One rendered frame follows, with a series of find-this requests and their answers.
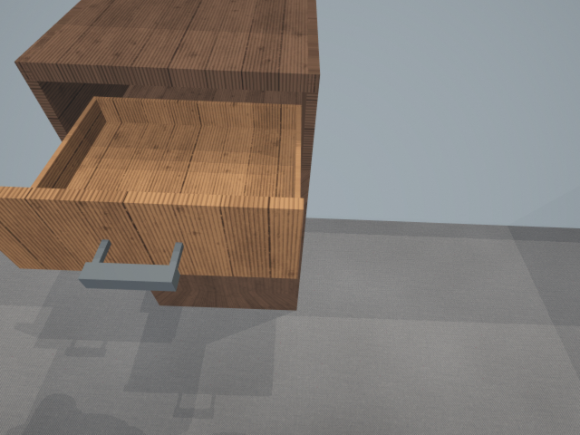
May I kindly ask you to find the cabinet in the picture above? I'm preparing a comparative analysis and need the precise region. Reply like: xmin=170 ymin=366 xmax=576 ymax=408
xmin=14 ymin=0 xmax=320 ymax=311

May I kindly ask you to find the drawer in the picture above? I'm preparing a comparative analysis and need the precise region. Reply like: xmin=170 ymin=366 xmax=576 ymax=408
xmin=0 ymin=96 xmax=304 ymax=279

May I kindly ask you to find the handle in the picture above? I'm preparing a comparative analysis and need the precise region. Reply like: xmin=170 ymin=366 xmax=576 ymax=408
xmin=78 ymin=239 xmax=184 ymax=292

